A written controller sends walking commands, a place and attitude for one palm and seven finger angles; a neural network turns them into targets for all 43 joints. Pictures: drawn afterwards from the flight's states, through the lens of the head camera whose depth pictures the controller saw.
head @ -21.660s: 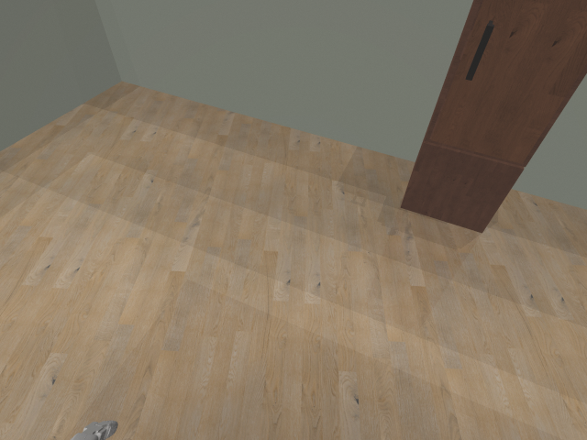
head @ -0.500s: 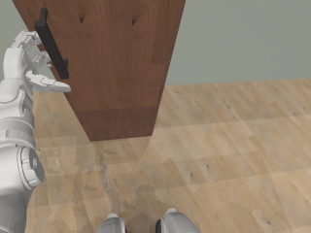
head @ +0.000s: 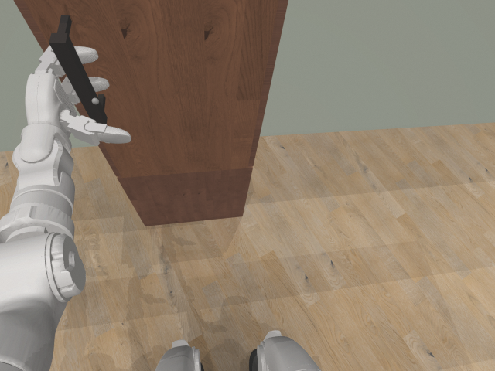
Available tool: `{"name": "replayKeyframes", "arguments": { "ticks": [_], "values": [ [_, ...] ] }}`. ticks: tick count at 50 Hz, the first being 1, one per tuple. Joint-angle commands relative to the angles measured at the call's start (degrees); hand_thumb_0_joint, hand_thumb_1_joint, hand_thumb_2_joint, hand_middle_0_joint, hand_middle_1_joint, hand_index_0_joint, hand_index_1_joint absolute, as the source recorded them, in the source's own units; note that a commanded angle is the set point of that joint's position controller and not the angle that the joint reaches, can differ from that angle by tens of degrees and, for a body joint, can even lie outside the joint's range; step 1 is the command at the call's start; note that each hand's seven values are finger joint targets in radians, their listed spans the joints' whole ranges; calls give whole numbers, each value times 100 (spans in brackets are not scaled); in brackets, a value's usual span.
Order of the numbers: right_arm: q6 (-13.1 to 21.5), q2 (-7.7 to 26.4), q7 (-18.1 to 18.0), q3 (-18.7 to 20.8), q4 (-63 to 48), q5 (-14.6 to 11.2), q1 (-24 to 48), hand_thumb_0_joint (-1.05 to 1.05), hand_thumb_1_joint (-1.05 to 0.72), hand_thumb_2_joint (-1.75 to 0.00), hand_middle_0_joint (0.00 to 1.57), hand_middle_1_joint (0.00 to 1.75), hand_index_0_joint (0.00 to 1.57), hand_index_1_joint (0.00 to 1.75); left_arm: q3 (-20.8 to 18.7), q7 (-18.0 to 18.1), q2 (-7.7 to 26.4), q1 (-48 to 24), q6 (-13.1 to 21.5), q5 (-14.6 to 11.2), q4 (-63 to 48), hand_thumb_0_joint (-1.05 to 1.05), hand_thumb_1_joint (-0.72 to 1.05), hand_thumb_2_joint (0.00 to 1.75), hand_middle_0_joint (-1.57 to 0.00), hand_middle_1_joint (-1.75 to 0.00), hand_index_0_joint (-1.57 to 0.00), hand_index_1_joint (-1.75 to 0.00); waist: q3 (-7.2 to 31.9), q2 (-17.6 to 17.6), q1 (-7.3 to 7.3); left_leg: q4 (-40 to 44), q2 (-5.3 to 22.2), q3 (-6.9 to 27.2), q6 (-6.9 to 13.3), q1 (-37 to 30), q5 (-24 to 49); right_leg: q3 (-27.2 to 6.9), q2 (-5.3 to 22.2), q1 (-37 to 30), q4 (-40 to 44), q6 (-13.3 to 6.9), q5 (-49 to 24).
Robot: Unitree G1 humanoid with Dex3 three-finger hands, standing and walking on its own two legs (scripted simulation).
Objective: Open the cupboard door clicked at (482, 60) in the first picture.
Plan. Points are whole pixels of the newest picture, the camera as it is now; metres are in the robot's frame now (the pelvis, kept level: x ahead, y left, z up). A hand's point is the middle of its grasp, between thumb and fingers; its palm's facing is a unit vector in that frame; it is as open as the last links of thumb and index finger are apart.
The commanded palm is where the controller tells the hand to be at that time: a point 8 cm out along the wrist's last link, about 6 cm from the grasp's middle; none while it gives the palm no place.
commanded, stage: slide the fingers in behind the handle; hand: left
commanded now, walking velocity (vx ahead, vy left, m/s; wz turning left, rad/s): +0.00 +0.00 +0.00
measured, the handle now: (84, 76) +0.58 +0.22 +0.09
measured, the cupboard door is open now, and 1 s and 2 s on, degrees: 0 0 31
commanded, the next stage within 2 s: close the thumb around the handle in 0.30 s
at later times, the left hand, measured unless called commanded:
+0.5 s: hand (98, 100) +0.52 +0.19 +0.09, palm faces +0.05 -1.00 -0.01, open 13.8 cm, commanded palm +0.50 +0.23 +0.09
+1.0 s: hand (98, 100) +0.52 +0.19 +0.09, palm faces +0.05 -1.00 -0.01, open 6.0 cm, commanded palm +0.50 +0.23 +0.09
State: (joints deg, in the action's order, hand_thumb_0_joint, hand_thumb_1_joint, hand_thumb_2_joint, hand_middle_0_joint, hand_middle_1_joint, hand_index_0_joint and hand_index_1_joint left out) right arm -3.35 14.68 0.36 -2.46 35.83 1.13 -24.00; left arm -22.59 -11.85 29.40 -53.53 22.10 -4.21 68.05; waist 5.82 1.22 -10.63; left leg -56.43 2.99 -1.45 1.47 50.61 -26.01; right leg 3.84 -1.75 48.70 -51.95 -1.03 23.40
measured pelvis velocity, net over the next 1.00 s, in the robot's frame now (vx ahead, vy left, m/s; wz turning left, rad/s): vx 0.01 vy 0.00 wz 0.00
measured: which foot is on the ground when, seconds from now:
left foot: down 0.00-1.00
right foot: down 0.00-1.00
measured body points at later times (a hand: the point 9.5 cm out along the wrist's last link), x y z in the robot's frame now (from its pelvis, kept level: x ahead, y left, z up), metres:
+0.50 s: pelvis +0.00 +0.00 +0.00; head +0.13 +0.02 +0.43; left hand +0.51 +0.24 +0.09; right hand -0.01 -0.26 -0.11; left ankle +0.00 +0.10 -0.68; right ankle +0.01 -0.11 -0.68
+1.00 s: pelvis +0.01 +0.00 +0.00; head +0.13 +0.02 +0.43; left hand +0.52 +0.24 +0.09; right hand +0.00 -0.26 -0.11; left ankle +0.00 +0.10 -0.68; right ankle +0.01 -0.11 -0.68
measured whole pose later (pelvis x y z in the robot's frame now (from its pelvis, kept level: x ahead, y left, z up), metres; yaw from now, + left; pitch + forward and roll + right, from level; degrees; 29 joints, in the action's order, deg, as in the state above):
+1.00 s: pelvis +0.01 +0.00 +0.00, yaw +0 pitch +21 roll -3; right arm -3.7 14.8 0.4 -2.1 36.0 1.3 -23.9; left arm -22.1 -10.3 28.3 -53.1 21.3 -4.5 67.7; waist 6.0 1.7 -10.4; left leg -56.1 2.7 -1.6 1.7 50.3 -26.6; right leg 3.5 -1.6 48.4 -51.6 -0.7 23.9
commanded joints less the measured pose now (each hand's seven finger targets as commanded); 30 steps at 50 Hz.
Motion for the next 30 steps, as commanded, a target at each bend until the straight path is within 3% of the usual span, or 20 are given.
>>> {"name": "replayKeyframes", "arguments": {
  "ticks": [1, 3, 8, 9, 12, 13, 14, 15, 17, 20, 23, 25, 28, 30],
  "values": [
    [44, 1099, -67, 395, -263, -34, -953, 0, -90, -90, 20, 30, 20, 30, -104, -1, 1408, -2624, 242, -45, -934, 0, -50, 30, -30, -120, -30, -120, 2374, 614, -57, 576, -167, 352, 39, -1736, 1954, -246, -156, -961, 551, 21, -1745],
    [54, 1082, -77, 392, -269, -32, -959, 0, -90, -90, 20, 30, 20, 30, -38, 16, 1341, -2720, 235, -21, -990, 0, -50, 30, -30, -120, -30, -120, 2430, 805, -59, 582, -171, 375, 30, -1897, 2049, -227, -154, -858, 539, 6, -1761],
    [91, 1080, -68, 411, -243, 2, -994, 0, -90, -90, 20, 30, 20, 30, -121, 66, 1348, -2797, 428, -96, -1331, 0, -50, 30, -30, -120, -30, -120, 2798, 708, -46, 504, -141, 427, 18, -2151, 2429, -224, -172, -923, 477, 11, -2008],
    [96, 1062, -58, 403, -225, -1, -984, 0, -90, -90, 20, 30, 20, 30, -9, 61, 1176, -2757, 419, -98, -1184, 0, -50, 30, -30, -120, -30, -120, 2672, 688, -76, 514, -148, 420, 13, -2102, 2345, -209, -177, -865, 489, 11, -1938],
    [87, 1123, -88, 388, -188, -2, -1014, 0, -90, -90, 20, 30, 20, 30, -161, 86, 1464, -2873, 365, -34, -939, 0, -50, 30, -30, -120, -30, -120, 2350, 473, -144, 530, -161, 398, 61, -1729, 1942, -248, -167, -882, 537, 18, -1713],
    [88, 1105, -85, 385, -203, -10, -999, 0, -90, -90, 20, 30, 20, 30, -96, 86, 1464, -2940, 364, 8, -1002, 0, -50, 30, -30, -120, -30, -120, 2426, 740, -107, 552, -177, 386, 45, -1787, 1978, -263, -154, -889, 529, 16, -1734],
    [92, 1102, -86, 405, -205, -10, -1017, 0, -90, -90, 20, 30, 20, 30, -92, 83, 1435, -2895, 365, 17, -1084, 0, -50, 30, -30, -120, -30, -120, 2578, 694, -99, 539, -165, 405, 42, -1925, 2095, -242, -154, -890, 511, 12, -1798],
    [98, 1095, -77, 404, -231, -1, -996, 0, -90, -90, 20, 30, 20, 30, -47, 77, 1351, -2816, 372, 16, -1127, 0, -50, 30, -30, -120, -30, -120, 2635, 874, -56, 531, -166, 408, 21, -2049, 2175, -230, -154, -810, 506, -4, -1799],
    [100, 1079, -72, 403, -210, 11, -1011, 0, -90, -90, 20, 30, 20, 30, 43, 69, 1190, -2823, 390, -24, -1125, 0, -50, 30, -30, -120, -30, -120, 2666, 836, -119, 486, -147, 436, 25, -2189, 2378, -201, -170, -711, 482, -9, -1885],
    [78, 1107, -63, 405, -174, 11, -1033, 0, -90, -90, 20, 30, 20, 30, -53, 85, 1280, -2815, 357, -69, -1085, 0, -50, 30, -30, -120, -30, -120, 2650, 752, -98, 522, -119, 484, -6, -2200, 2406, -160, -181, -719, 478, -2, -1862],
    [68, 1107, -61, 407, -214, 8, -1026, 0, -90, -90, 20, 30, 20, 30, -142, 104, 1388, -2736, 346, -62, -1168, 0, -33, 37, -31, -122, -31, -122, 2741, 831, -38, 505, -146, 414, 12, -2141, 2486, -203, -167, -879, 479, 7, -2038],
    [62, 1083, -56, 400, -203, 9, -1030, 0, -90, -90, 20, 30, 20, 30, 8, 117, 1227, -2791, 328, -31, -1149, 0, -22, 42, -32, -123, -32, -123, 2621, 752, -103, 518, -138, 435, 16, -2126, 2465, -181, -173, -803, 488, 13, -2001],
    [42, 1111, -65, 414, -220, 9, -1045, 0, -90, -90, 20, 30, 20, 30, -195, 121, 1448, -2671, 340, -37, -1139, 0, -5, 49, -33, -125, -33, -125, 2700, 677, -39, 508, -151, 406, 26, -2064, 2497, -204, -175, -958, 488, 13, -2097],
    [41, 1091, -70, 397, -230, 0, -1022, 0, -90, -90, 20, 30, 20, 30, -75, 94, 1311, -2694, 310, -49, -1101, 0, 6, 54, -34, -126, -34, -126, 2583, 627, -89, 518, -154, 393, 30, -1996, 2425, -206, -172, -935, 499, 17, -2080]
  ]
}}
